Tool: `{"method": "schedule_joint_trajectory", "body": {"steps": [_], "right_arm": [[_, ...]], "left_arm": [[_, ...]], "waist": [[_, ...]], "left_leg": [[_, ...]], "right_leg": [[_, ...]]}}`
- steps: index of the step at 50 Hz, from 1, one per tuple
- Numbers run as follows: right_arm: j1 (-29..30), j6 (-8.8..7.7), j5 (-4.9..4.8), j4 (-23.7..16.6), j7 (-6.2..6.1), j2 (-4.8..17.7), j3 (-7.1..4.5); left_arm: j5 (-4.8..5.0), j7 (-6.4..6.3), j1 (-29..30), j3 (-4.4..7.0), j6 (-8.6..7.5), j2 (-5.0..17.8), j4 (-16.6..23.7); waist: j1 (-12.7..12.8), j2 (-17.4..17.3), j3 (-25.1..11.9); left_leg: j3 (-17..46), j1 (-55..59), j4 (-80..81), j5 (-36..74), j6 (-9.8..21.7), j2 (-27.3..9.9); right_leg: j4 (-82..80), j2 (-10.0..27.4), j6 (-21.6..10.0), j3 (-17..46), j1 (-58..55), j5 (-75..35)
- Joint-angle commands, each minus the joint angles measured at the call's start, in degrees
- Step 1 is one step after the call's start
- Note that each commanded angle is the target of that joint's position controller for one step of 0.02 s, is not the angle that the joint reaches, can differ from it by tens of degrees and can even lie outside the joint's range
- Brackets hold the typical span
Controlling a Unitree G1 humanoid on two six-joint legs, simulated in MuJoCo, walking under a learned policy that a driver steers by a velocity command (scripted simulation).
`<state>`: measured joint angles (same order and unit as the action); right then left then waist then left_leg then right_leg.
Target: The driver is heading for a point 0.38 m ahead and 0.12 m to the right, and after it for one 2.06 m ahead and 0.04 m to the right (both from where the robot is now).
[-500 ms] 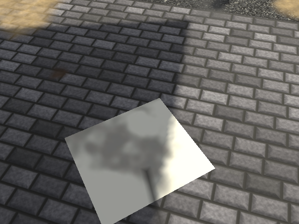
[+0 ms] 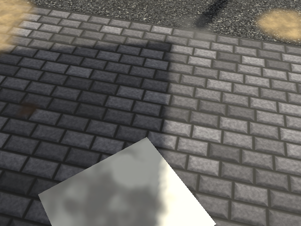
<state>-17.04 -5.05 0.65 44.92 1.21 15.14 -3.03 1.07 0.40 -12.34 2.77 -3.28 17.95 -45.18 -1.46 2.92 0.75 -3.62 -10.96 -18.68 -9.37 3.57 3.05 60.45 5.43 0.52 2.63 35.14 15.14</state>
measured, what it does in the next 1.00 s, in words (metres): walks ahead: right foot, then left foot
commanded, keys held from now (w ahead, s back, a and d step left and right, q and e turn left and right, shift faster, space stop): e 0.52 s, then q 0.38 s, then w+q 0.10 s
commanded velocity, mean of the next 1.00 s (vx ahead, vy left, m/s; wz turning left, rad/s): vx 0.11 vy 0.00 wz -0.18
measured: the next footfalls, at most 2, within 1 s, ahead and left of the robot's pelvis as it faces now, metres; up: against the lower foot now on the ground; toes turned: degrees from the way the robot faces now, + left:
right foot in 0.26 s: +0.28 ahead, -0.14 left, +0.00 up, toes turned -10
left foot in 0.68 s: +0.30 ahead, +0.10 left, +0.00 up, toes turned -20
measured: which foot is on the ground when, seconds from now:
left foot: down 0.00-0.26, up 0.28-0.66, down 0.68-0.98, up 1.00-1.00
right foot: up 0.00-0.24, down 0.26-1.00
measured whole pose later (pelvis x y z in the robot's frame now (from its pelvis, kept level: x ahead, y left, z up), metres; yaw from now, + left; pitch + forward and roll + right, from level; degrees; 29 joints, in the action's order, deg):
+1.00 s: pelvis +0.23 -0.01 -0.02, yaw -10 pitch +0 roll -2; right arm -12.9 1.0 -0.9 40.7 -1.3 16.3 -3.2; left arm -0.8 -1.3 -11.2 4.7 -0.3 15.6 -39.1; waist 0.0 -1.3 1.0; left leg 9.1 -19.1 -38.4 -22.8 1.4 2.8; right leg 32.3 -1.4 -0.7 -0.3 18.1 15.1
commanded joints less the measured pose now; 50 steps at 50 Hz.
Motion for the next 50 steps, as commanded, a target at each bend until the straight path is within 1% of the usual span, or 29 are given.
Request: {"method": "schedule_joint_trajectory", "body": {"steps": [1, 4, 8, 10, 11, 12, 13, 14, 15, 16, 17, 18, 20, 22, 26, 29, 31, 33, 34, 35, 36, 37, 39, 40, 45, 47, 48, 49, 50], "right_arm": [[4.4, -1.45, 0.56, -2.9, -0.77, 8.0, -1.96], [4.5, -0.85, 0.41, -2.1, -1.68, 8.9, -1.93], [3.1, 1.04, -0.80, -0.5, -2.68, 10.6, -2.52], [4.2, 2.27, -1.58, -0.6, -3.33, 11.3, -2.96], [5.1, 2.90, -1.92, -0.9, -3.75, 11.5, -3.16], [5.4, 3.48, -1.96, -1.1, -4.07, 10.8, -3.01], [2.7, 3.40, -0.67, -1.8, -4.11, 9.7, -2.52], [-3.7, 2.81, 2.30, -3.0, -3.17, 4.1, -0.70], [-3.6, 2.21, 0.93, -2.6, -2.05, 6.6, -0.48], [1.4, 2.35, -1.10, -3.5, -1.69, 9.3, -1.24], [4.5, 2.82, -1.16, -4.2, -2.07, 8.9, -1.19], [6.0, 3.52, -0.47, -4.1, -2.74, 8.9, -1.33], [5.8, 4.75, -0.21, -4.6, -3.20, 8.6, -1.55], [4.9, 4.87, -0.16, -4.2, -3.49, 7.0, -1.19], [6.6, 5.07, -0.25, -4.2, -3.48, 6.4, -0.97], [6.0, 5.07, -0.53, -3.6, -3.02, 6.3, -0.86], [6.0, 4.60, -0.37, -3.7, -2.44, 5.2, -0.52], [4.6, 4.00, 0.34, -2.8, -1.48, 3.1, 0.06], [5.9, 3.87, 1.28, -3.7, -1.34, 5.5, -0.16], [8.5, 3.81, 1.64, -5.3, -1.65, 9.8, -0.71], [10.9, 3.86, 1.91, -4.7, -1.48, 8.5, -0.47], [12.1, 3.77, 1.35, -5.5, -1.40, 7.4, -0.33], [9.3, 3.48, 0.03, -4.9, -1.46, 9.9, -1.00], [9.0, 3.47, -0.32, -5.1, -1.65, 10.8, -1.39], [6.7, 4.82, -1.13, -7.1, -2.71, 10.6, -2.23], [5.8, 5.41, -1.47, -7.9, -2.84, 9.0, -2.09], [6.0, 5.54, -1.60, -8.6, -2.80, 8.2, -1.98], [7.6, 5.41, -1.71, -9.8, -2.76, 7.5, -1.82], [9.8, 4.96, -2.00, -11.3, -2.71, 6.0, -1.49]], "left_arm": [[-0.49, -0.24, -1.9, 0.63, 0.40, 2.1, 2.7], [-0.83, 0.70, 3.1, 0.14, -0.13, 0.6, 4.3], [-0.84, 2.27, 6.3, 0.92, 0.20, 2.1, 7.4], [-1.23, 3.00, 5.2, 1.70, 0.43, 3.5, 8.4], [-1.40, 3.21, 2.3, 2.33, 0.45, 4.5, 8.1], [-1.40, 3.04, -3.2, 3.47, 0.27, 6.3, 6.8], [-1.51, 1.99, -7.5, 4.98, 0.31, 11.0, 6.6], [-1.72, 0.88, -6.5, 5.41, 0.91, 15.6, 8.0], [-1.94, 0.90, -7.3, 4.50, 1.01, 12.6, 9.8], [-1.67, 0.97, -3.9, 4.07, 1.21, 10.1, 11.0], [-0.77, 0.62, -1.1, 3.60, 1.59, 8.2, 11.2], [-0.36, 0.20, 0.8, 3.13, 2.14, 6.9, 11.6], [-1.31, -0.34, 3.2, 3.19, 2.95, 7.0, 12.5], [-1.76, -0.90, 3.3, 3.71, 3.32, 8.0, 13.0], [-0.97, -2.16, 3.4, 4.42, 4.28, 9.2, 13.6], [-1.69, -2.06, 3.9, 3.46, 4.79, 6.8, 13.5], [-2.20, -1.56, 3.6, 2.24, 4.82, 4.2, 12.6], [-2.56, -0.95, 1.9, 0.58, 4.52, 0.6, 10.6], [-3.08, -0.73, -1.1, 0.36, 4.08, 0.2, 9.3], [-3.78, -0.69, -5.0, 0.69, 3.63, 1.2, 8.9], [-3.46, -0.94, -2.2, 1.02, 3.24, 1.9, 9.6], [-3.18, -1.37, 1.8, 1.50, 3.14, 3.7, 9.8], [-2.87, -2.02, 5.1, 1.94, 3.64, 3.6, 10.1], [-2.83, -2.16, 4.4, 2.03, 3.79, 3.4, 10.2], [-2.15, -2.17, 3.9, 2.66, 3.00, 2.0, 10.1], [-2.13, -1.80, 3.2, 2.85, 2.62, 1.2, 10.2], [-1.90, -1.70, 2.4, 3.17, 2.34, 1.7, 10.2], [-1.60, -1.76, -0.8, 3.59, 1.94, 2.9, 9.5], [-1.32, -1.80, -6.7, 4.20, 1.46, 5.3, 8.0]], "waist": [[2.5, -6.1, 0.3], [0.5, -6.5, -0.1], [-0.4, -6.9, -1.3], [0.8, -7.6, -2.0], [2.4, -7.6, -3.3], [4.9, -5.7, -5.9], [6.1, 1.5, -10.0], [0.8, 14.8, -15.4], [3.7, 10.0, -25.9], [4.9, 4.0, -21.5], [3.9, -0.1, -15.6], [2.9, -2.5, -11.4], [0.4, 0.9, -8.1], [0.1, 2.7, -8.4], [1.1, 3.4, -10.0], [1.9, 5.3, -10.0], [2.1, 5.5, -9.5], [1.0, 4.4, -8.0], [2.6, 0.9, -5.6], [6.9, -8.2, -3.9], [7.1, -14.6, -1.8], [5.5, -12.9, 0.2], [3.4, -12.4, 0.6], [3.3, -13.0, 0.9], [1.6, -10.9, -1.5], [1.9, -7.7, -3.7], [2.4, -4.5, -2.9], [4.0, -0.6, -1.2], [6.2, 4.7, -0.9]], "left_leg": [[5.8, -0.4, 9.3, 26.0, 9.2, -15.5], [-1.4, -1.0, 8.0, 30.7, 6.6, -13.0], [-1.7, 7.3, 2.9, 31.6, 5.4, -16.2], [-1.6, 10.1, -2.7, 35.4, 4.3, -17.4], [-2.1, 10.2, -7.8, 38.7, 3.3, -16.9], [-3.7, 8.9, -16.8, 37.9, 1.4, -14.3], [-5.2, 1.1, -30.9, 24.7, -2.3, -9.5], [-3.9, -19.8, -51.6, -27.0, -6.8, 0.2], [8.5, -24.4, -61.0, -31.4, -6.9, 1.8], [10.3, -27.4, -61.6, -26.5, -6.0, -0.9], [9.5, -28.8, -58.4, -21.8, -5.8, -2.8], [9.4, -27.8, -54.4, -19.0, -6.0, -4.4], [8.8, -21.4, -46.5, -16.1, -6.1, -4.4], [7.9, -18.5, -39.6, -15.2, -7.0, -3.1], [8.8, -15.3, -31.4, -9.6, -8.2, -2.3], [7.5, -12.1, -27.6, -8.1, -8.0, -3.9], [6.6, -8.0, -22.1, -7.1, -7.0, -4.8], [5.3, 0.2, -9.2, -0.6, -4.9, -4.4], [10.3, 0.8, -5.5, 2.1, -2.9, -8.1], [18.4, -2.2, -3.4, 6.3, 0.9, -14.4], [22.0, -11.9, 0.6, -3.8, 4.1, -15.5], [20.6, -14.5, 1.2, -10.2, 2.6, -12.5], [20.3, -14.6, 0.8, -10.6, 0.9, -10.8], [21.4, -13.8, 0.6, -9.6, 1.2, -11.1], [24.5, -9.0, -4.2, 0.6, 3.7, -10.3], [23.5, -10.9, -5.9, -13.3, 3.5, -7.6], [21.7, -14.8, -7.7, -23.6, 2.9, -5.7], [18.0, -22.1, -12.6, -29.2, 1.5, -3.1], [12.3, -30.0, -22.7, -27.3, -0.3, -0.2]], "right_leg": [[-6.5, 1.1, 1.3, 2.3, 1.1, -8.0], [-18.9, -1.0, 0.9, -1.4, -4.5, -19.9], [-25.0, -2.1, -0.8, -2.2, -3.8, -17.9], [-26.3, -3.2, -2.4, -3.4, -4.7, -11.7], [-27.9, -4.7, -3.5, -4.7, -8.1, -9.9], [-32.3, -6.9, -5.0, -5.6, -15.2, -13.6], [-33.7, -2.0, -8.2, 2.7, -26.9, -36.1], [-29.5, 12.2, -18.8, 23.0, -44.7, -61.0], [-34.1, 16.2, -24.6, 34.4, -48.8, -49.2], [-36.2, 13.2, -22.3, 29.0, -44.6, -39.6], [-37.6, 10.5, -19.2, 24.5, -38.2, -30.7], [-39.6, 8.7, -17.3, 22.1, -31.1, -24.5], [-42.3, 5.2, -15.5, 19.7, -21.1, -18.2], [-42.5, 3.7, -15.2, 17.9, -18.6, -19.8], [-42.5, 2.2, -13.7, 19.0, -17.2, -9.9], [-42.0, 2.6, -12.7, 18.0, -16.4, -3.7], [-40.7, 2.9, -12.0, 17.6, -16.0, -1.4], [-38.9, 0.6, -8.3, 14.3, -13.8, 4.5], [-35.9, -2.0, -5.2, 11.8, -12.5, 8.0], [-30.0, -7.3, -2.1, 6.2, -12.9, 10.4], [-31.3, -7.2, -0.4, 3.0, -19.3, 4.5], [-31.4, -6.6, 0.1, 3.0, -22.3, -0.2], [-30.2, -6.7, -0.3, 2.0, -24.0, -2.5], [-30.1, -6.6, -0.3, 1.5, -23.2, -2.1], [-28.7, -6.9, -0.6, -0.8, -20.5, -2.2], [-30.1, -6.5, -1.4, -1.1, -22.8, 6.5], [-32.2, -4.7, -2.6, 0.9, -24.3, 13.0], [-36.2, -0.9, -5.2, 6.2, -28.0, 20.2], [-43.1, 6.9, -9.4, 17.4, -33.8, 27.2]]}}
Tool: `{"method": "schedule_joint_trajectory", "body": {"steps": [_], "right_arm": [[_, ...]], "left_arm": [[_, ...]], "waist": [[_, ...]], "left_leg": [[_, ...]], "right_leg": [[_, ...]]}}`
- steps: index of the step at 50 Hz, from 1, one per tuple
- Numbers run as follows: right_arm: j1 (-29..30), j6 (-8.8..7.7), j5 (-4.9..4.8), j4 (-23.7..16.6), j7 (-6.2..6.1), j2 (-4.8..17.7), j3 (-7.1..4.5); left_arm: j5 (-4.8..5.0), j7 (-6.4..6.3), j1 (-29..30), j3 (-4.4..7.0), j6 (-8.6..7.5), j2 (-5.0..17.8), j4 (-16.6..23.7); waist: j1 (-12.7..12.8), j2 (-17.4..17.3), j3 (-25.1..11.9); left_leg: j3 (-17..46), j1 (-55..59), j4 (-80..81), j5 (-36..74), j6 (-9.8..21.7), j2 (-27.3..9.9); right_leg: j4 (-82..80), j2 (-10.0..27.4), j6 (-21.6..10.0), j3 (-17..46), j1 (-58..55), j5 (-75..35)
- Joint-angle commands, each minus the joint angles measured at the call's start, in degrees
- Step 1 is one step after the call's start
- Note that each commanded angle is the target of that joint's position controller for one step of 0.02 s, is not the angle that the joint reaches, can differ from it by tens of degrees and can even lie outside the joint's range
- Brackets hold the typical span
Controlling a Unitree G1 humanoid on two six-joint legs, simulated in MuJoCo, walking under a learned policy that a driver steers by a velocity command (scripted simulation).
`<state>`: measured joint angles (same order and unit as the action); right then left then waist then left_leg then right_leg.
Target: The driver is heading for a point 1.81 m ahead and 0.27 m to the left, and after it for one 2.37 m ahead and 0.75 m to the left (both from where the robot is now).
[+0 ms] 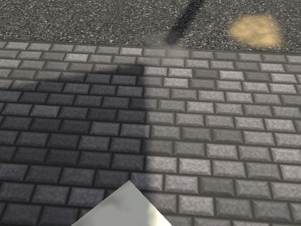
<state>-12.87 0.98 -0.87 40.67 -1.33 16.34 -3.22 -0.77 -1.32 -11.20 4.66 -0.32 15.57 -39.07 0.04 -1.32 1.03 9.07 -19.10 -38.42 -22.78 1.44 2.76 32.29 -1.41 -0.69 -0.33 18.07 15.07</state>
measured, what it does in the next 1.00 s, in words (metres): walks ahead, turning left: left foot, then right foot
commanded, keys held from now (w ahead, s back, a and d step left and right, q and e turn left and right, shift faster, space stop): w+q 0.32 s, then w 0.68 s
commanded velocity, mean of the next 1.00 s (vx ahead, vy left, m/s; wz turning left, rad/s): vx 0.42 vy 0.00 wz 0.29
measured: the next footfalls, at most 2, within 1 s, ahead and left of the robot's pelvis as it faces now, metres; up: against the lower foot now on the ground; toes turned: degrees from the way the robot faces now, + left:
left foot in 0.32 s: +0.15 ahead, +0.19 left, +0.00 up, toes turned +14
right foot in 0.82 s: +0.55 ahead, +0.10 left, +0.00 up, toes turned +16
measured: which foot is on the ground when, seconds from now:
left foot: up 0.00-0.30, down 0.32-0.84, up 0.86-1.00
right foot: down 0.00-0.32, up 0.34-0.80, down 0.82-1.00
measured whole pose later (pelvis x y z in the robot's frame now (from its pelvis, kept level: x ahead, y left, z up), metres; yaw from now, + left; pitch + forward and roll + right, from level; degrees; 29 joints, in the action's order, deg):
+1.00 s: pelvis +0.45 +0.16 +0.01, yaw +18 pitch +1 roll -2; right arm -16.0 -3.8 -0.9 42.7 -0.1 16.7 -2.4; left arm -0.2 1.6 -13.4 2.9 -4.9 15.3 -45.2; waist 0.6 -2.2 1.9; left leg 2.8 -29.8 -66.5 -19.1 0.8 -3.8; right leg 22.1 -4.0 -3.8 -3.4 15.2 8.5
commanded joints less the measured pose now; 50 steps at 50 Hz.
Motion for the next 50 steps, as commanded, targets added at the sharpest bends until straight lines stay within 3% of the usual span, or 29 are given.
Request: {"method": "schedule_joint_trajectory", "body": {"steps": [1, 2, 3, 5, 8, 10, 13, 15, 16, 17, 18, 19, 20, 21, 22, 26, 29, 33, 37, 39, 40, 41, 42, 43, 44, 45, 46, 48, 50], "right_arm": [[8.2, -1.74, -0.66, -8.8, 0.20, 4.2, -1.10], [8.2, -2.16, -0.37, -9.0, 0.53, 6.3, -1.81], [6.5, -2.26, -0.44, -8.3, 0.99, 6.6, -2.12], [5.2, -2.12, -0.59, -7.7, 1.70, 4.9, -1.74], [6.6, -2.09, -0.21, -8.4, 2.85, 3.1, -0.94], [6.5, -2.12, -0.22, -8.6, 3.41, 2.7, -0.64], [3.2, -1.80, -0.43, -7.9, 3.64, 4.6, -1.43], [-5.4, -1.36, -0.62, -4.9, 3.03, 7.6, -3.39], [-13.4, -1.40, -0.87, -3.4, 2.31, 12.4, -5.27], [-14.8, -2.38, -0.36, -5.5, 2.09, 20.2, -5.86], [-14.5, -3.82, -0.08, -5.8, 2.65, 15.1, -4.58], [-12.9, -4.83, 0.37, -5.5, 2.79, 12.0, -3.39], [-9.7, -5.15, 0.59, -5.7, 2.84, 9.4, -2.53], [-6.2, -5.02, 0.80, -6.2, 2.76, 7.8, -1.87], [-4.2, -5.00, 1.20, -6.5, 2.53, 7.0, -1.49], [-5.7, -5.70, 0.93, -4.4, 1.36, 7.5, -1.56], [-8.7, -5.57, 0.30, -1.9, 0.65, 7.9, -1.68], [-12.7, -5.32, -0.12, 1.0, 0.43, 8.4, -1.87], [-14.3, -4.21, -0.15, 3.1, 0.20, 8.9, -2.24], [-13.5, -3.64, -0.08, 3.1, -0.07, 10.3, -2.57], [-12.3, -3.27, 0.11, 2.8, -0.10, 10.2, -2.31], [-11.3, -3.26, 0.76, 1.8, -0.17, 9.0, -1.61], [-19.7, -4.20, 0.94, 1.2, 0.69, 1.6, 0.59], [-18.3, -5.32, 0.13, 2.4, 0.94, 4.7, 0.31], [-10.1, -5.98, -1.58, -0.1, 1.25, 8.9, -1.02], [-5.3, -6.51, -1.53, -1.7, 1.23, 9.0, -0.78], [-2.8, -6.66, -0.38, -2.1, 1.15, 8.2, -0.82], [-5.8, -5.78, 0.02, -1.2, 1.18, 6.1, -0.81], [-6.9, -4.78, 0.20, -0.8, 0.95, 3.8, -0.21]], "left_arm": [[0.08, 0.00, -9.9, 3.17, -2.27, 11.2, 1.0], [-0.23, -0.48, -9.1, 2.78, -2.96, 10.3, 1.4], [0.37, -0.96, -6.5, 2.42, -3.24, 9.3, 1.8], [1.20, -1.02, -3.3, 2.05, -3.14, 8.8, 2.1], [0.95, -0.43, -2.6, 2.44, -3.37, 9.9, 1.6], [1.49, 0.24, -2.2, 2.97, -3.46, 11.3, 1.1], [2.45, 1.26, -2.3, 3.27, -2.99, 12.2, 0.1], [1.73, 1.50, -3.4, 2.23, -2.84, 9.3, -0.4], [0.22, 1.56, -2.5, 0.93, -3.05, 5.5, 0.4], [-0.71, 1.40, -1.1, -0.40, -4.46, 1.9, 5.4], [2.32, 1.55, 1.5, 0.48, -5.89, 7.1, 5.2], [3.62, 1.81, 3.3, 1.01, -6.58, 9.2, 5.1], [2.54, 1.65, 2.3, 0.82, -6.73, 8.6, 3.9], [1.03, 1.56, 1.3, 0.78, -6.53, 8.1, 2.7], [0.58, 1.85, 0.4, 0.95, -6.10, 8.0, 2.1], [0.22, 2.24, 3.5, 0.07, -4.96, 5.5, 1.1], [0.76, 2.86, 9.6, -1.10, -5.28, 3.1, 2.1], [1.60, 4.29, 16.8, -1.68, -5.88, 2.7, 4.0], [1.52, 5.43, 18.2, -1.51, -6.50, 3.9, 4.9], [1.09, 5.02, 13.1, -0.45, -6.45, 6.2, 3.8], [1.04, 4.48, 5.3, 0.65, -6.35, 8.4, 1.9], [0.46, 3.79, -5.5, 1.37, -6.13, 10.9, -0.1], [0.02, 3.48, -12.8, 2.78, -5.85, 16.0, -1.7], [1.45, 3.46, -14.9, 1.58, -5.61, 10.8, -3.2], [1.94, 2.86, -9.9, 0.76, -5.19, 8.6, -2.7], [1.59, 2.47, -5.4, 0.24, -4.84, 7.4, -2.2], [1.01, 2.47, -2.5, -0.26, -4.75, 6.3, -2.1], [-0.01, 2.65, -0.1, -0.70, -5.24, 5.0, -2.0], [0.78, 2.80, 0.2, -0.48, -5.93, 5.8, -3.0]], "waist": [[5.4, 14.7, -0.2], [4.3, 10.4, 0.3], [2.6, 8.1, 0.5], [1.8, 8.1, 0.8], [2.3, 8.4, 0.1], [2.1, 8.9, -0.8], [0.2, 7.7, -1.3], [-3.4, 3.7, -3.2], [-7.0, -7.3, -4.6], [-5.0, -22.4, -7.6], [-7.5, -11.8, -8.1], [-6.1, -8.9, -3.8], [-4.0, -5.4, -2.2], [-2.1, -4.4, -0.9], [-0.6, -5.3, -0.6], [-0.7, -1.7, -0.5], [-2.9, -2.3, 0.5], [-5.3, -2.2, 3.7], [-4.4, -3.1, 3.7], [-1.4, -5.4, -1.1], [3.0, -5.6, -6.5], [7.8, -4.5, -14.4], [5.4, 10.9, -25.4], [7.5, 12.6, -29.4], [7.5, 10.0, -17.3], [5.9, 5.1, -10.2], [3.7, 2.1, -4.9], [-0.3, 4.3, -2.5], [-1.7, 5.2, -1.1]], "left_leg": [[-4.3, -28.0, -16.2, -9.5, 0.8, -0.6], [-2.4, -30.0, -23.9, -8.0, 0.3, -4.0], [-2.1, -30.0, -26.8, -5.1, -0.2, -5.4], [-4.2, -28.2, -25.6, -0.5, -1.2, -7.4], [-8.6, -17.1, -15.9, 5.8, -2.0, -7.9], [-10.5, -9.3, -8.1, 6.3, -1.7, -7.2], [-13.9, -1.2, 0.3, 8.6, 0.1, -5.2], [-15.9, 12.0, 3.3, 6.8, 2.6, -1.2], [-2.8, 21.0, 10.2, 2.7, 6.4, -7.5], [32.3, 30.5, 22.3, -8.7, 17.5, -20.8], [38.9, 29.7, 29.0, -17.9, 20.4, -24.4], [33.4, 26.3, 27.3, -16.0, 18.3, -23.6], [26.0, 21.6, 25.4, -9.0, 15.8, -21.2], [19.5, 16.7, 24.9, -1.8, 13.9, -18.3], [15.0, 12.9, 25.9, 3.3, 12.7, -16.1], [4.7, 12.8, 27.9, 23.0, 11.5, -13.3], [-0.4, 13.0, 28.4, 27.0, 9.6, -11.4], [-0.4, 15.5, 29.1, 23.9, 9.6, -13.1], [0.2, 23.6, 24.1, 34.6, 8.8, -15.8], [-0.5, 26.0, 16.4, 55.9, 7.6, -15.0], [-2.5, 24.3, 7.3, 64.0, 6.2, -12.9], [-2.9, 13.1, -6.7, 55.0, 4.6, -11.2], [-5.0, -12.2, -33.0, 17.5, -0.5, -0.8], [1.7, -19.7, -40.2, -8.9, -0.5, 2.2], [0.5, -25.2, -42.0, -6.0, -0.1, -2.0], [-1.9, -24.7, -38.7, -0.7, 0.3, -5.2], [-3.4, -22.9, -34.4, 2.2, 0.2, -7.2], [-3.4, -16.3, -30.0, 5.0, -0.4, -9.6], [-4.6, -15.2, -25.6, 5.6, -1.6, -10.6]], "right_leg": [[-21.4, 23.7, -13.4, 34.1, -18.9, 28.3], [-21.4, 25.8, -15.4, 35.5, -17.1, 26.1], [-20.9, 24.3, -14.1, 31.4, -16.2, 23.6], [-22.3, 20.0, -10.4, 20.9, -14.4, 16.9], [-22.5, 15.5, -7.9, 6.6, -8.0, 4.3], [-21.7, 14.7, -7.3, 1.6, -5.2, 2.1], [-17.8, 17.1, -6.8, -0.2, -4.0, 6.4], [-5.2, 14.7, -4.2, -4.9, 1.9, 4.4], [16.4, 10.0, -0.3, -10.3, 10.8, 4.9], [36.6, 0.4, 3.1, -4.5, 32.1, 20.4], [43.6, 2.4, 1.8, 3.5, 38.5, 16.9], [43.5, 5.0, -0.3, 4.3, 40.1, 11.5], [40.3, 7.3, -0.8, 4.1, 37.2, 6.1], [35.4, 8.8, -0.5, 4.3, 33.0, 1.8], [32.5, 9.4, -0.2, 4.2, 28.7, -1.3], [20.9, 7.5, 2.1, 2.2, 26.1, -12.8], [8.3, 5.4, 2.4, 0.8, 22.4, -21.1], [-0.8, 3.9, 1.0, 0.2, 20.5, -25.0], [-4.9, 2.6, -2.2, -0.3, 20.1, -18.2], [-4.3, -0.7, -4.3, -3.1, 11.1, -12.2], [-5.2, -1.8, -6.4, -4.4, -0.2, -13.7], [-1.7, 5.1, -10.1, 2.3, -19.6, -16.4], [-2.4, 22.2, -21.2, 30.7, -45.6, -7.5], [-11.7, 24.4, -21.7, 44.5, -48.3, 1.8], [-14.0, 21.8, -17.9, 35.3, -39.5, 6.3], [-15.9, 19.7, -15.7, 28.3, -29.1, 3.8], [-18.1, 17.5, -14.8, 23.6, -19.7, -1.3], [-21.8, 14.4, -14.3, 18.0, -10.0, -6.9], [-24.3, 13.8, -15.1, 13.6, -5.3, -11.1]]}}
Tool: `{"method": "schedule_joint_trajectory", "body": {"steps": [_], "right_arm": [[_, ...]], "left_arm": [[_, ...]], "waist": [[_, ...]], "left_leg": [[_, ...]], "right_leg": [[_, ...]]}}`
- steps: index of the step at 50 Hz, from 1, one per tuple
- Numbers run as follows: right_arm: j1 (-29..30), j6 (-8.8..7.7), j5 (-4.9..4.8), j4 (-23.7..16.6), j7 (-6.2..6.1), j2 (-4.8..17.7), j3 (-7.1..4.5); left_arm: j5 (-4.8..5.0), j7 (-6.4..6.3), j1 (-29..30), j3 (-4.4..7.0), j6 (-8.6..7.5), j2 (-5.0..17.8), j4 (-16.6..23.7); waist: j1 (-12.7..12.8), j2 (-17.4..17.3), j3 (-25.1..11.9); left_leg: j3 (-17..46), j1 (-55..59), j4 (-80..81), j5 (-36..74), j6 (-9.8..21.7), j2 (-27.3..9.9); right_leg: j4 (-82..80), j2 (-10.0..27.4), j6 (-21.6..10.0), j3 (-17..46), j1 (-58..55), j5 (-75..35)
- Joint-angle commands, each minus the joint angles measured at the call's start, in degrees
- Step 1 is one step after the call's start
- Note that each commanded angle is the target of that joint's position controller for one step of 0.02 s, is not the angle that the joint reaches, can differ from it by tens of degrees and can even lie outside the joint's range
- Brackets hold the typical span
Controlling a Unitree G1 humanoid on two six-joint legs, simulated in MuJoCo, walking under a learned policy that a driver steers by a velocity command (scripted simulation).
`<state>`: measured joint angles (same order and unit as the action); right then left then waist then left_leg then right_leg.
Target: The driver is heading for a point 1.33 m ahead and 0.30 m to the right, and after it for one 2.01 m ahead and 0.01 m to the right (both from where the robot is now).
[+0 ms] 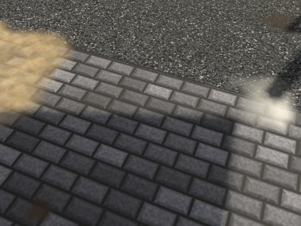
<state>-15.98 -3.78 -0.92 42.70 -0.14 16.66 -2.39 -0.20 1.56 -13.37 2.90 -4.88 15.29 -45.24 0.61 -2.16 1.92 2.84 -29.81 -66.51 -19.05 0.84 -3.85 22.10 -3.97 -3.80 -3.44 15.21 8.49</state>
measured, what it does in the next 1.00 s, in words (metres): walks ahead, turning right: left foot, then right foot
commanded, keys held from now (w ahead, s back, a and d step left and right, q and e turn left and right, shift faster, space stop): w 0.24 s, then w+e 0.70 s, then e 0.06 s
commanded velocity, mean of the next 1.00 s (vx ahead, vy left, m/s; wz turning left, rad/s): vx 0.49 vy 0.00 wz -0.31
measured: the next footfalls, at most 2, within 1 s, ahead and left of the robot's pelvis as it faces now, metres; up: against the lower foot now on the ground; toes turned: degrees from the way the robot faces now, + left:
left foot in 0.30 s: +0.36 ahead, +0.17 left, +0.00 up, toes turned +0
right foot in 0.86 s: +0.62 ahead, -0.10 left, +0.00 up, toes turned -20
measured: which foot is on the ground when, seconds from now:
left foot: up 0.00-0.28, down 0.30-0.84, up 0.86-1.00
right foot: down 0.00-0.30, up 0.32-0.84, down 0.86-1.00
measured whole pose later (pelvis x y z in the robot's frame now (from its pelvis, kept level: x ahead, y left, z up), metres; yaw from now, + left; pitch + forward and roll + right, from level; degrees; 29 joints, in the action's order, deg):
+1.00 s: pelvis +0.56 -0.02 -0.01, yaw -23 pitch +1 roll +0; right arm -11.1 -6.5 -0.3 43.7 -0.3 16.7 -3.2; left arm 0.8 1.8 -13.1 4.6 -2.4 16.7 -41.5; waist 0.7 -0.7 3.9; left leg 2.2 -25.0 -68.4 -22.3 -0.6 -3.0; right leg 27.7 -6.0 -6.2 0.0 18.8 9.8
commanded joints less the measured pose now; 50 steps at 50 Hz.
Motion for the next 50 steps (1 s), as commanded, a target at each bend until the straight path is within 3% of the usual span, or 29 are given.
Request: {"method": "schedule_joint_trajectory", "body": {"steps": [1, 3, 6, 8, 11, 13, 14, 15, 16, 17, 18, 19, 20, 21, 23, 27, 32, 37, 39, 41, 42, 43, 44, 45, 46, 47, 48, 49, 50], "right_arm": [[-2.0, 0.13, 0.58, -3.5, -0.40, 3.2, -0.84], [2.1, -0.14, 1.04, -4.7, -0.28, 2.7, -0.42], [9.2, -0.95, 0.67, -6.1, 0.49, 1.7, 0.14], [12.5, -1.21, 0.13, -7.0, 1.06, 2.0, 0.05], [15.1, -1.43, -0.02, -8.4, 1.86, 3.7, -0.53], [13.3, -1.59, 0.14, -8.2, 2.09, 4.9, -1.15], [8.4, -1.72, 0.35, -7.1, 1.93, 6.2, -2.02], [-0.4, -1.75, 0.63, -4.8, 1.41, 9.1, -3.50], [-10.4, -1.47, 1.39, -3.8, 0.68, 14.1, -4.69], [-10.9, -1.13, 1.76, -3.1, 1.11, 16.5, -4.99], [-9.5, -1.21, 1.26, -3.8, 1.19, 10.2, -3.60], [-6.2, -1.42, 1.05, -3.9, 1.00, 8.0, -2.81], [-2.5, -1.62, 1.35, -4.0, 1.03, 6.8, -2.36], [0.1, -1.89, 1.52, -3.8, 1.09, 5.2, -2.03], [2.0, -2.79, 1.96, -3.2, 0.98, 3.9, -1.97], [1.9, -3.47, 2.02, -1.1, 0.34, 5.2, -2.75], [0.6, -2.58, 1.61, 0.7, -0.67, 7.1, -3.34], [-3.3, -0.62, 0.40, 3.2, -0.93, 8.8, -4.15], [-2.4, 0.23, -0.02, 3.2, -1.20, 10.2, -4.53], [-1.1, 1.20, -0.41, 2.7, -1.66, 11.7, -4.95], [0.3, 1.45, -0.75, 2.4, -1.80, 11.9, -4.84], [0.0, 0.93, 0.28, 1.6, -1.95, 9.9, -4.01], [-5.1, -0.69, 2.29, -1.4, -1.04, 1.1, -1.43], [0.2, -3.21, 0.15, -2.4, -0.06, 5.0, -1.66], [5.5, -4.46, -1.86, -4.1, 0.45, 7.5, -2.27], [6.1, -5.07, -1.19, -4.0, 0.19, 7.2, -2.10], [6.3, -5.03, 0.52, -3.4, -0.33, 7.6, -2.52], [5.1, -4.34, 1.35, -3.1, -0.45, 8.4, -3.02], [4.2, -3.53, 1.66, -3.4, -0.49, 8.2, -3.17]], "left_arm": [[0.33, -0.16, 2.1, 1.51, -1.58, 6.9, 2.7], [0.51, -0.49, 1.2, 1.92, -1.58, 8.3, 2.0], [1.13, -0.83, -1.5, 2.20, -1.08, 9.6, 1.0], [1.59, -0.81, -4.6, 2.40, -0.63, 10.6, -0.3], [1.91, -1.03, -6.4, 2.69, 0.46, 11.3, -1.7], [1.89, -1.27, -6.5, 2.89, 1.30, 11.9, -2.3], [1.88, -1.37, -5.7, 2.75, 1.67, 11.8, -2.3], [1.30, -1.42, -5.9, 1.91, 1.80, 9.7, -2.1], [-0.66, -1.46, -7.0, 0.14, 1.69, 5.1, -0.4], [1.15, -1.13, -14.5, -1.02, 0.57, 0.8, 0.0], [2.61, -1.09, -10.4, 0.63, 0.10, 7.9, -1.0], [3.19, -1.05, -5.0, 1.45, -0.14, 10.0, 0.5], [2.68, -1.37, -2.8, 1.38, -0.01, 9.0, 0.9], [1.95, -1.50, -2.1, 1.66, 0.39, 8.4, 0.9], [2.23, -1.33, -4.2, 1.72, 1.74, 6.5, 0.3], [1.80, -1.36, -1.2, 1.61, 3.28, 4.3, 1.6], [1.33, 0.23, 6.8, 0.83, 2.69, 2.6, 4.4], [1.41, 1.82, 14.1, 0.47, 2.60, 2.4, 8.5], [1.48, 2.26, 13.1, 1.13, 2.76, 3.7, 9.5], [1.74, 2.16, 5.9, 2.77, 3.15, 6.6, 8.5], [1.81, 1.57, -2.6, 4.45, 3.26, 9.4, 6.5], [1.70, 0.30, -11.5, 6.39, 3.96, 14.1, 4.4], [2.00, -0.12, -9.0, 6.79, 3.48, 19.3, 5.0], [1.45, 0.15, -10.7, 5.58, 2.55, 15.4, 6.5], [1.18, 0.24, -8.5, 4.70, 1.75, 12.1, 6.1], [1.56, 0.26, -4.9, 4.12, 1.33, 10.2, 6.4], [1.30, 0.19, -0.4, 3.59, 1.22, 8.5, 7.4], [0.57, -0.16, 1.9, 3.09, 1.20, 7.4, 8.6], [0.34, -0.48, 2.6, 3.14, 1.29, 7.7, 9.1]], "waist": [[-2.2, 6.0, -0.9], [-1.2, 5.4, -0.1], [1.6, 4.6, 0.6], [3.2, 4.7, 0.6], [3.2, 5.1, 1.2], [1.4, 5.8, 0.3], [-1.8, 5.6, -2.1], [-5.9, 4.3, -8.0], [-8.7, -4.9, -18.1], [-4.6, -19.9, -24.1], [-7.0, -10.2, -19.1], [-6.8, -6.7, -11.9], [-5.0, -2.7, -8.4], [-3.5, -2.9, -5.5], [-1.3, -4.2, -4.5], [-0.6, -1.4, -1.1], [-3.1, -0.3, 1.7], [-5.2, 0.3, 4.0], [-3.3, -1.5, 1.9], [1.5, -3.6, -3.1], [6.5, -2.7, -7.4], [10.1, 2.6, -12.2], [2.1, 16.3, -15.6], [6.3, 10.4, -22.4], [6.7, 7.7, -14.1], [3.9, 3.4, -8.9], [1.3, 2.0, -5.2], [-0.6, 2.5, -4.4], [-1.8, 2.8, -4.3]], "left_leg": [[1.1, -5.3, 5.6, 3.9, -1.7, -4.4], [0.3, -5.6, 13.6, 11.6, -2.3, -4.7], [-1.8, -2.0, 26.8, 22.4, -2.2, -2.4], [-1.8, -1.6, 31.1, 25.0, -1.9, -1.5], [-0.9, -2.9, 35.2, 21.1, 0.0, -0.9], [-1.6, 1.0, 37.0, 16.5, 1.4, 0.2], [-2.9, 8.0, 38.7, 15.1, 2.5, 1.7], [-2.5, 21.1, 38.0, 15.2, 4.2, 1.1], [11.0, 37.8, 36.6, 16.1, 7.6, -11.4], [36.9, 50.6, 46.0, 0.9, 15.4, -20.6], [35.5, 47.1, 48.8, -6.1, 13.2, -18.8], [26.2, 40.5, 49.2, -3.6, 10.9, -17.3], [20.1, 33.7, 50.4, 3.1, 10.0, -15.1], [14.9, 28.8, 52.1, 8.1, 9.5, -13.1], [8.4, 24.2, 55.4, 13.8, 9.1, -11.3], [-0.5, 23.4, 58.2, 23.0, 9.7, -11.2], [-9.5, 25.4, 59.7, 24.2, 8.1, -9.8], [-13.1, 34.8, 55.9, 32.0, 7.5, -12.5], [-14.8, 37.1, 50.4, 48.3, 6.3, -12.7], [-15.9, 37.1, 38.5, 64.5, 5.1, -12.1], [-17.0, 32.4, 27.1, 62.5, 3.5, -10.3], [-16.8, 18.5, 9.9, 43.6, 0.8, -7.5], [-10.7, -7.5, -9.7, -13.0, -2.8, 5.2], [2.6, -14.3, -15.7, -15.5, -1.9, 6.0], [3.2, -18.4, -13.4, -9.6, -0.5, 2.8], [2.8, -16.2, -7.9, -4.3, 0.2, 0.2], [2.3, -12.3, -3.2, -2.1, -0.5, -1.2], [2.5, -8.0, -1.4, -0.9, -1.4, -2.1], [2.1, -5.4, 0.4, -0.6, -2.4, -2.0]], "right_leg": [[-15.0, 16.1, -12.1, 14.7, -1.2, -6.6], [-15.7, 14.6, -11.2, 10.8, -0.7, -8.9], [-15.2, 12.5, -8.7, 6.6, -1.3, -9.5], [-14.3, 14.2, -8.2, 7.4, -4.9, -7.8], [-11.1, 17.3, -6.8, 8.8, -11.7, -7.5], [-7.1, 18.3, -5.6, 9.9, -14.0, -12.0], [-1.0, 16.7, -4.4, 9.0, -13.5, -19.4], [10.3, 13.4, -2.6, 7.0, -9.3, -21.2], [30.3, 8.5, 0.0, 3.8, 2.0, -3.2], [46.4, 0.6, 2.4, 6.5, 21.0, 25.1], [52.2, 3.6, 2.2, 11.7, 26.7, 23.6], [52.2, 6.0, 1.7, 10.7, 29.0, 17.9], [50.1, 8.5, 2.1, 9.8, 26.9, 13.0], [47.0, 9.9, 2.4, 10.0, 25.2, 9.7], [45.1, 11.3, 3.1, 10.0, 20.5, 6.1], [39.3, 11.3, 4.2, 10.6, 24.6, -0.4], [22.7, 10.3, 3.8, 6.0, 23.7, -12.1], [15.2, 8.9, 1.1, 1.7, 26.0, -7.9], [14.3, 6.1, -0.9, -1.3, 21.4, -2.7], [14.7, 1.8, -3.6, -4.0, 11.1, 2.8], [10.5, -0.2, -5.8, -3.7, -1.5, -0.2], [8.3, 5.0, -8.9, 6.8, -19.0, -0.7], [3.5, 19.3, -19.5, 39.4, -35.9, 6.9], [-4.6, 22.9, -21.9, 51.8, -39.2, 13.5], [-6.1, 21.4, -18.7, 43.3, -33.9, 10.0], [-6.0, 18.6, -16.3, 35.8, -25.2, 4.3], [-6.0, 16.4, -14.6, 30.2, -16.9, -6.7], [-6.3, 15.0, -14.1, 26.2, -11.7, -17.3], [-6.3, 14.3, -14.0, 24.1, -8.4, -24.9]]}}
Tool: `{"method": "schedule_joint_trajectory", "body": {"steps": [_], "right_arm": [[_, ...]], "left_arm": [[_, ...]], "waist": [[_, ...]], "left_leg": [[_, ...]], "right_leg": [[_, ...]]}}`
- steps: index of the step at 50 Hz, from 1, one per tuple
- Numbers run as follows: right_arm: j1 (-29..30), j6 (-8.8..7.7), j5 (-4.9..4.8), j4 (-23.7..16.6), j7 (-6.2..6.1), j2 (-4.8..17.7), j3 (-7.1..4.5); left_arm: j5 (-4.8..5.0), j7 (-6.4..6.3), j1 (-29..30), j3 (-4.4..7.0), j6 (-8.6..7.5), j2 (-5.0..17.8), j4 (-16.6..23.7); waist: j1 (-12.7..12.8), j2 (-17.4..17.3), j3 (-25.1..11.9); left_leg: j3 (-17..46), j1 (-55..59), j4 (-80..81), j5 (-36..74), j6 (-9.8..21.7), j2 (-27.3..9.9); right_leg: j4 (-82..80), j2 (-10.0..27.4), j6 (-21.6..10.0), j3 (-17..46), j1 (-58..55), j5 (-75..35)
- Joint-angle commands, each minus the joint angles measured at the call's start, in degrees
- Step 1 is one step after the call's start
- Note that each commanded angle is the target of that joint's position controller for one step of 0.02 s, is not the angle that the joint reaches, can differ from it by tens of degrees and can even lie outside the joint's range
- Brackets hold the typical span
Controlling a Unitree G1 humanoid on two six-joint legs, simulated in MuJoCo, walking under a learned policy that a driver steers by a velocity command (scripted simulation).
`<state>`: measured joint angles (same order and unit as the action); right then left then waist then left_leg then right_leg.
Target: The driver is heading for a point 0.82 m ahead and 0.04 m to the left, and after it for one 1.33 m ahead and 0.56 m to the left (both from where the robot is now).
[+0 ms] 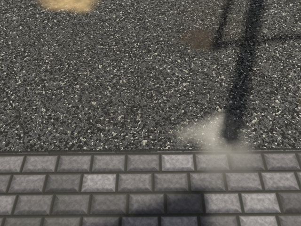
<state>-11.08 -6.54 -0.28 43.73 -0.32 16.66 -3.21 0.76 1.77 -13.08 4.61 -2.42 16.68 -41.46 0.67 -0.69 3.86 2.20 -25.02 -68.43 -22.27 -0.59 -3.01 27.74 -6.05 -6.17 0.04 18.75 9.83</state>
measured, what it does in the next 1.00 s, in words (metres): walks ahead: left foot, then right foot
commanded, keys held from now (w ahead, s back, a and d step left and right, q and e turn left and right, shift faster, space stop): e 0.02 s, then no key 0.98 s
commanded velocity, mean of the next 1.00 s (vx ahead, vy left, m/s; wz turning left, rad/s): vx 0.09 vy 0.00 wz -0.15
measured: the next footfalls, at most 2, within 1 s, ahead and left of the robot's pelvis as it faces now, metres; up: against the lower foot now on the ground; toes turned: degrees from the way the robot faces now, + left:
left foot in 0.28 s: +0.33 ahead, +0.12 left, +0.00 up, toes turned -8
right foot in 0.56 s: +0.21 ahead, -0.11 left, +0.00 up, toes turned -5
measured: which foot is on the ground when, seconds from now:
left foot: up 0.00-0.26, down 0.28-1.00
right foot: down 0.00-0.32, up 0.34-0.54, down 0.56-1.00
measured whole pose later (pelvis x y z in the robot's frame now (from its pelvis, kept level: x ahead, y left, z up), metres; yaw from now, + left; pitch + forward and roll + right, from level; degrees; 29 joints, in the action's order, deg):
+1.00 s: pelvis +0.24 +0.00 +0.00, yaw -7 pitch -1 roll +0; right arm -7.3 0.3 0.1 54.1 -1.2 13.6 -2.3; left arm -0.2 -1.7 -13.5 1.7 -0.5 12.2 -54.0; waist 0.0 -0.3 1.8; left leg 1.1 -16.3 -30.4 -13.0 -1.0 -0.2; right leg 30.8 -0.1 0.1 2.0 8.4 21.2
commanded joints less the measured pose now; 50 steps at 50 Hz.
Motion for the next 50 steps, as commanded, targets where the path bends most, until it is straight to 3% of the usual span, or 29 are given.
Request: {"method": "schedule_joint_trajectory", "body": {"steps": [1, 3, 6, 8, 10, 12, 13, 14, 15, 16, 17, 18, 19, 20, 22, 24, 27, 28, 29, 30, 31, 33, 35, 39, 50], "right_arm": [[-1.2, -0.04, 1.29, -4.5, -0.38, 7.1, -2.15], [-0.5, 1.00, 1.41, -4.7, -0.55, 4.8, -1.37], [4.0, 1.19, 1.18, -5.3, -0.03, 2.6, -0.26], [7.3, 1.01, 0.67, -6.0, 0.74, 3.0, -0.20], [8.7, 0.88, 0.76, -6.4, 1.26, 4.0, -0.48], [7.8, 0.48, 1.36, -6.4, 1.55, 5.8, -1.19], [6.1, 0.18, 1.70, -5.8, 1.57, 6.0, -1.43], [3.7, -0.24, 2.22, -5.1, 1.46, 6.2, -1.54], [1.7, -0.57, 3.17, -5.3, 1.05, 8.5, -1.76], [0.6, 0.02, 4.10, -5.4, 0.80, 9.1, -1.57], [-1.9, 1.00, 2.66, -4.2, 0.92, 3.7, -0.49], [-1.0, 1.70, 1.18, -3.9, 1.32, 2.4, 0.29], [1.0, 2.57, 0.95, -3.8, 1.42, 3.1, 0.19], [4.1, 3.21, 0.93, -4.1, 1.52, 3.4, 0.34], [9.0, 4.30, 1.64, -4.5, 1.30, 4.5, 0.01], [9.0, 4.99, 1.77, -3.9, 0.91, 4.5, -0.16], [7.3, 5.25, 0.65, -2.3, 0.36, 3.1, 0.32], [6.0, 5.06, 0.83, -1.5, 0.43, 2.0, 0.75], [5.1, 4.94, 1.35, -1.4, 0.60, 2.5, 0.63], [6.0, 4.89, 1.59, -1.5, 0.59, 2.3, 0.56], [6.8, 4.78, 1.68, -1.4, 0.45, 2.2, 0.62], [5.5, 4.76, 1.18, -0.1, 0.03, 1.7, 0.57], [4.4, 4.76, 1.05, 1.0, -0.12, 1.8, 0.43], [4.3, 5.07, 0.68, 3.0, -0.15, 1.8, 0.24], [4.5, 6.56, 0.26, 8.8, -1.25, 2.8, -0.27]], "left_arm": [[-0.49, -1.06, 2.3, 1.65, -1.14, 7.0, 5.2], [-0.61, -1.94, 1.6, 1.94, -0.84, 8.4, 4.4], [0.06, -3.05, -0.4, 1.78, 0.52, 8.1, 3.0], [0.09, -3.43, -2.7, 1.49, 1.17, 7.7, 1.9], [-0.21, -3.49, -3.3, 1.14, 1.38, 7.2, 1.2], [-0.58, -3.44, -2.7, 0.82, 1.35, 6.6, 0.8], [-0.56, -3.43, -1.7, 0.58, 1.32, 6.1, 0.7], [-0.52, -3.38, -1.0, 0.27, 1.23, 5.3, 0.6], [-1.48, -3.28, -2.1, -0.28, 0.86, 3.8, 1.3], [-1.21, -3.18, -11.3, -0.92, 0.56, 1.9, -0.2], [-0.99, -2.97, -11.3, -0.89, 1.18, 4.5, -1.0], [-0.36, -2.86, -8.5, -0.02, 2.21, 7.4, -0.6], [-0.04, -3.22, -5.3, 0.10, 3.55, 6.8, -0.5], [-0.22, -3.44, -3.8, 0.17, 4.86, 6.4, -0.5], [-0.42, -3.78, -4.0, -0.19, 6.15, 4.2, -1.3], [-0.87, -3.75, -5.1, -0.68, 5.64, 2.3, -3.0], [-1.67, -3.26, -6.1, -0.62, 4.91, 1.8, -5.0], [-2.52, -3.30, -4.3, -0.63, 4.74, 2.9, -4.1], [-2.42, -3.60, -2.2, -0.19, 4.65, 5.8, -3.2], [-1.91, -3.57, -1.7, -0.05, 4.28, 5.8, -4.2], [-1.89, -3.54, -0.5, -0.61, 3.59, 3.8, -4.1], [-1.94, -3.60, 0.3, -0.85, 2.30, 3.2, -4.7], [-1.53, -3.57, -1.1, -0.94, 1.35, 3.1, -5.6], [-1.12, -3.67, -3.1, -1.08, 1.21, 3.1, -7.4], [-0.90, -3.59, -2.9, -1.57, 1.47, 2.2, -11.7]], "waist": [[-2.5, 1.0, -6.1], [-2.5, 1.7, -6.1], [0.2, 4.8, -8.2], [2.2, 5.5, -8.9], [2.7, 6.0, -8.6], [1.8, 6.2, -8.3], [0.4, 6.1, -8.3], [-1.2, 5.3, -8.9], [-1.1, 1.4, -12.8], [1.7, -8.9, -19.7], [-0.6, -13.1, -23.8], [-1.0, -8.0, -20.3], [-0.7, -4.9, -16.5], [-0.1, -4.0, -11.7], [1.7, -7.0, -7.3], [1.4, -8.7, -8.0], [2.0, -6.7, -9.5], [1.3, -4.7, -8.4], [-0.8, -0.8, -5.8], [-1.5, 3.8, -4.0], [-1.3, 4.5, -3.3], [-1.9, 5.2, -3.4], [-1.5, 3.9, -4.4], [-0.7, 2.2, -5.3], [-0.6, 1.0, -5.0]], "left_leg": [[1.8, -8.9, 5.0, 2.8, -2.1, -2.6], [-0.5, -7.1, 12.6, 7.6, -3.5, -1.0], [-2.0, -1.7, 26.4, 21.9, -3.7, 1.6], [-1.5, 0.0, 32.2, 28.3, -3.3, 2.7], [-0.2, -0.3, 35.5, 28.0, -2.1, 2.6], [0.7, -0.2, 38.0, 24.6, -0.1, 2.4], [0.3, 1.9, 40.6, 25.2, 1.2, 2.5], [-0.1, 6.9, 45.0, 32.9, 2.6, 2.1], [5.2, 16.3, 43.2, 53.9, 5.2, -3.9], [16.3, 30.7, 39.2, 69.9, 15.3, -14.7], [24.2, 32.4, 41.7, 65.3, 20.1, -19.4], [25.1, 28.6, 43.8, 49.6, 18.9, -18.3], [24.0, 24.5, 46.0, 34.6, 16.4, -16.2], [21.4, 18.1, 48.9, 24.1, 14.6, -14.4], [15.4, 7.9, 52.9, 11.2, 11.0, -9.5], [10.6, 5.5, 53.0, 9.8, 10.2, -6.5], [7.7, 4.1, 51.4, 0.6, 7.9, -4.8], [7.0, 2.5, 50.7, -4.1, 5.2, -3.8], [4.6, 2.6, 49.1, -5.9, 3.0, -1.3], [1.4, 7.4, 47.0, -1.6, 1.4, 1.1], [1.1, 10.9, 44.5, 2.8, 1.1, 1.2], [0.8, 13.0, 42.2, 9.2, 2.1, 1.2], [0.6, 13.3, 41.2, 15.1, 2.5, 1.2], [0.5, 14.5, 40.1, 21.9, 2.4, 1.1], [0.5, 16.6, 39.8, 25.9, 1.9, 1.0]], "right_leg": [[-11.6, 15.7, -11.5, 18.1, -9.2, -32.9], [-11.1, 13.2, -10.1, 12.3, -5.2, -40.5], [-9.1, 9.0, -5.9, 7.1, -3.6, -37.4], [-8.3, 9.8, -4.7, 8.6, -5.6, -31.5], [-6.3, 11.9, -4.4, 11.4, -8.6, -27.9], [-2.3, 13.9, -3.9, 14.5, -11.9, -27.3], [0.5, 13.7, -3.2, 15.1, -12.6, -27.2], [4.4, 11.5, -1.6, 14.3, -12.1, -26.9], [11.3, 7.6, 0.8, 12.7, -8.7, -19.4], [23.2, 2.6, 4.9, 10.6, 1.0, 3.8], [30.7, 2.3, 7.7, 9.4, 4.7, 29.0], [33.5, 4.2, 8.7, 10.3, 7.1, 31.0], [35.3, 5.5, 9.7, 9.1, 8.8, 28.8], [33.0, 6.6, 10.3, 7.9, 8.9, 26.5], [22.7, 7.8, 10.5, 5.3, 2.6, 21.8], [14.0, 6.9, 9.9, 2.8, -3.9, 15.1], [1.4, 6.0, 7.5, 0.7, -11.8, 1.7], [-0.4, 8.6, 6.2, 3.7, -12.4, 0.0], [-2.2, 11.3, 4.1, 7.1, -7.9, 5.8], [-3.3, 10.5, 2.8, 7.1, -0.4, 15.9], [-5.0, 10.2, 3.3, 7.0, 2.5, 17.8], [-5.3, 10.0, 4.9, 6.7, 2.4, 12.4], [-3.8, 9.7, 5.5, 6.2, 0.0, 6.1], [-2.2, 9.1, 5.3, 5.3, -2.6, -0.5], [-2.7, 8.3, 5.2, 3.8, -5.5, -7.8]]}}
Keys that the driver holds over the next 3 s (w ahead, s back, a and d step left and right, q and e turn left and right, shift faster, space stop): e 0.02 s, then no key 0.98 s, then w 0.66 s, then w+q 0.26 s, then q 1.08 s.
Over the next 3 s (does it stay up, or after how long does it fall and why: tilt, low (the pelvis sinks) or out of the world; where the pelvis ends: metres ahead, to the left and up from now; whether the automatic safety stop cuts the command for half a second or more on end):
stays up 0.85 -0.09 0.01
